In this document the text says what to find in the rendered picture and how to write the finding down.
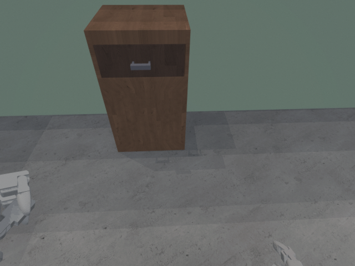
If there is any handle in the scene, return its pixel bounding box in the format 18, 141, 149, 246
130, 61, 151, 70

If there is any right robot hand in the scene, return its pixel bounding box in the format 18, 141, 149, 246
272, 241, 303, 266

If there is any cabinet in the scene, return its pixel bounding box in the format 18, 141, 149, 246
84, 5, 191, 152

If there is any drawer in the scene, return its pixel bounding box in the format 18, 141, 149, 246
93, 44, 185, 78

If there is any left robot hand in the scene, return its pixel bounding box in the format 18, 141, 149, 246
0, 170, 36, 240

